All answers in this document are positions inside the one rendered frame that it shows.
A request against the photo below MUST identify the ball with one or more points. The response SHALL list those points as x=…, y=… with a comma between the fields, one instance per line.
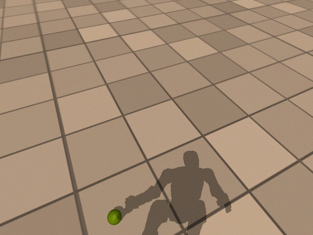
x=114, y=217

